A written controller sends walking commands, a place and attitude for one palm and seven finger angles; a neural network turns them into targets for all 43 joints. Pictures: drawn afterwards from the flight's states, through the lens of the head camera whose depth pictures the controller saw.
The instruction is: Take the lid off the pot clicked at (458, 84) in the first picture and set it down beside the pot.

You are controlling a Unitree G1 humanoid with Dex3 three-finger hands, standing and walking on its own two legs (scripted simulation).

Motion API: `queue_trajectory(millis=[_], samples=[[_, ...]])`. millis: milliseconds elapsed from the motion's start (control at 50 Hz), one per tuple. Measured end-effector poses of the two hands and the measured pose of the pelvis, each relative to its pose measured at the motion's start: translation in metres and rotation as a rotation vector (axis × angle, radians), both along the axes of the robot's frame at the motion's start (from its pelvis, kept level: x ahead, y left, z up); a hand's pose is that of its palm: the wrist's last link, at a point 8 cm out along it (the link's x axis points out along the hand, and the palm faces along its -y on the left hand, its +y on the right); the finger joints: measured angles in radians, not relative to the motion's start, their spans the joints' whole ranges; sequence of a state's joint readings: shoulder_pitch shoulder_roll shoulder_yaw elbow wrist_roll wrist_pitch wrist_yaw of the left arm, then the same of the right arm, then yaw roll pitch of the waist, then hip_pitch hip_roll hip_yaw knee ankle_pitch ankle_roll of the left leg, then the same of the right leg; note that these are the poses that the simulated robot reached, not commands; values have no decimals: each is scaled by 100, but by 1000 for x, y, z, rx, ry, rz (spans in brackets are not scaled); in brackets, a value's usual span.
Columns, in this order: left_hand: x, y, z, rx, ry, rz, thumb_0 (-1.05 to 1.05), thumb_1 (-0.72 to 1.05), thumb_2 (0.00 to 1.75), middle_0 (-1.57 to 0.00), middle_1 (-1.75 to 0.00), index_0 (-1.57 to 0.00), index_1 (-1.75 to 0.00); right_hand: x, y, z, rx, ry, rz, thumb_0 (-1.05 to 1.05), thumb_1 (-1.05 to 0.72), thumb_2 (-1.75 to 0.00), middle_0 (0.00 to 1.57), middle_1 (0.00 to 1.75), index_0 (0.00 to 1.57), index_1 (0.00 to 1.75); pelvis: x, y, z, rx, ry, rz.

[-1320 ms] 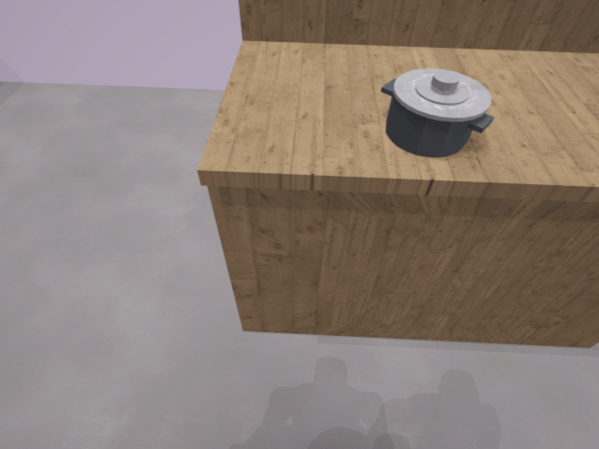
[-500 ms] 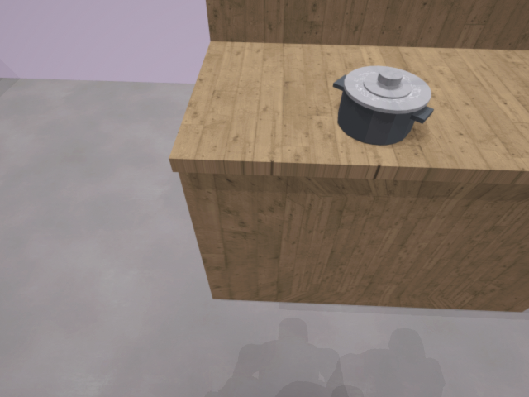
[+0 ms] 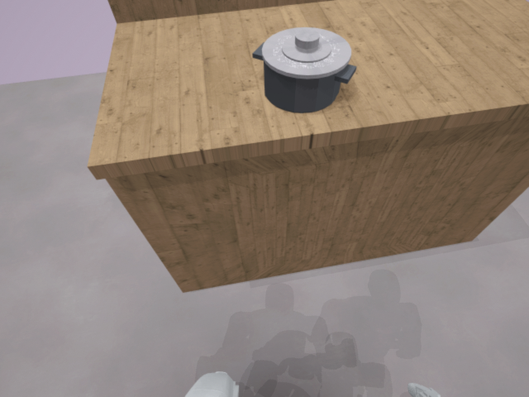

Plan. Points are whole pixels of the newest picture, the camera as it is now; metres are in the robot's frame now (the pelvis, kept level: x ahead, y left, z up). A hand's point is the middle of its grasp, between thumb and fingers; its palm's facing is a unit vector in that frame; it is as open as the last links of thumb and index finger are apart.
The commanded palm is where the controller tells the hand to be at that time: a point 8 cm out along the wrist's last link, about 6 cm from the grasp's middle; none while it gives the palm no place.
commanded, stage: walk to a spot facing it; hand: left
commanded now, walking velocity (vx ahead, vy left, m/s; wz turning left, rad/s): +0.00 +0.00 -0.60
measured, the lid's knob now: (307, 39) +0.74 -0.01 +0.13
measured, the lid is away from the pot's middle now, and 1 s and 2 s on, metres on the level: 0.01 0.01 0.01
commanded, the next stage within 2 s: none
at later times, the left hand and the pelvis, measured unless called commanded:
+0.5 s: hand (159, 367) +0.17 +0.21 -0.16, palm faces -0.31 -0.92 -0.23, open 7.3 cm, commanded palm none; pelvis +0.00 +0.04 +0.00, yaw -19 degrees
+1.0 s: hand (199, 339) +0.22 +0.16 -0.18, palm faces -0.55 -0.81 -0.19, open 7.3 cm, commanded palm none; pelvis +0.02 +0.05 -0.01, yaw -37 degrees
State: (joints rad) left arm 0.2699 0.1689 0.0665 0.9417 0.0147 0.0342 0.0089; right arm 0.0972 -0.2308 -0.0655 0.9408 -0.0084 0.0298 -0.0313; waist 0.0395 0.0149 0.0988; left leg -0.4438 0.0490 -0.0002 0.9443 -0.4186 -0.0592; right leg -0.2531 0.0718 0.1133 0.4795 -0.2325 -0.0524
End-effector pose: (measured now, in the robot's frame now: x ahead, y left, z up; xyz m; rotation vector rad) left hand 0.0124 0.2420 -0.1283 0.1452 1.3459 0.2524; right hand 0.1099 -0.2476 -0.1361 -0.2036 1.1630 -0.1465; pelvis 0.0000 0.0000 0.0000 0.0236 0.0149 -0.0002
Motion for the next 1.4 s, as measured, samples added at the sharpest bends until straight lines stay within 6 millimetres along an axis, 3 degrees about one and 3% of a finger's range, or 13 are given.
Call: queue_trajectory(millis=[80, 160, 220, 320, 440, 580, 660, 800, 900, 1000, 1140, 1300, 1400], samples=[[21, 16, -3, -3, -24, -49, 1, 91, 90, -20, -30, -21, -30, 12, 10, 10, -11, -66, -27, 1, -91, -90, 20, 30, 20, 30, 1, 12, -1, -8, 2, -47], [47, 40, -12, -8, -56, -104, 1, 91, 90, -20, -30, -21, -30, 10, 23, 17, -35, -120, -63, 0, -91, -90, 20, 30, 20, 30, 3, 31, -6, -25, 7, -96], [72, 57, -20, -7, -87, -154, 1, 91, 90, -20, -30, -21, -30, -8, 32, 19, -58, -120, -82, 0, -91, -90, 20, 30, 20, 30, 2, 41, -11, -28, 1, -130], [111, 65, -11, -12, -129, -244, 1, 91, 90, -19, -30, -20, -30, -56, 42, 22, -60, -25, -143, 0, -91, -90, 20, 30, 21, 30, 2, 48, -3, -32, -7, -197], [146, 44, -4, -26, -115, -373, 1, 92, 90, -19, -30, -20, -30, -115, 44, 15, -33, 63, -286, 0, -90, -90, 20, 30, 21, 30, 5, 49, 0, -41, 1, -291], [189, -14, -8, -23, -180, -540, 1, 91, 90, -19, -30, -20, -30, -189, 30, -13, 6, 171, -447, 0, -90, -90, 20, 30, 21, 30, 3, 29, -17, -30, 12, -381], [194, -35, -4, -26, -198, -574, 1, 91, 90, -20, -30, -20, -30, -206, 24, -14, -4, 217, -508, 1, -91, -90, 20, 30, 20, 30, 2, 27, -14, -49, 0, -415], [200, -44, -11, -65, -154, -638, 1, 91, 90, -20, -30, -21, -30, -187, 26, 1, -32, 104, -576, 1, -91, -90, 20, 30, 20, 30, 10, 33, -10, -38, -9, -503], [218, -37, -27, -95, -139, -675, 1, 91, 90, -20, -30, -21, -30, -172, 42, 6, -71, 17, -607, 0, -91, -90, 20, 30, 20, 30, 21, 47, -19, -49, -8, -573], [233, -39, -19, -99, -135, -728, 1, 91, 90, -20, -30, -20, -30, -180, 65, 16, -47, 27, -638, 0, -91, -90, 20, 30, 21, 30, 22, 49, -8, -53, -11, -639], [238, -61, -6, -80, -109, -820, 1, 91, 90, -19, -30, -20, -30, -207, 79, 10, 13, 40, -746, 0, -90, -90, 20, 30, 21, 30, 18, 44, -2, -46, -2, -736], [235, -117, -3, -46, -176, -956, 1, 91, 90, -19, -30, -20, -30, -271, 74, -25, 69, 89, -893, 0, -90, -90, 20, 30, 21, 30, -3, 24, -19, -33, -8, -828], [223, -131, 4, -46, -168, -979, 1, 91, 90, -20, -30, -20, -30, -288, 64, -15, 51, 112, -940, 1, -91, -90, 20, 30, 20, 30, -9, 19, -10, -24, -15, -880]])
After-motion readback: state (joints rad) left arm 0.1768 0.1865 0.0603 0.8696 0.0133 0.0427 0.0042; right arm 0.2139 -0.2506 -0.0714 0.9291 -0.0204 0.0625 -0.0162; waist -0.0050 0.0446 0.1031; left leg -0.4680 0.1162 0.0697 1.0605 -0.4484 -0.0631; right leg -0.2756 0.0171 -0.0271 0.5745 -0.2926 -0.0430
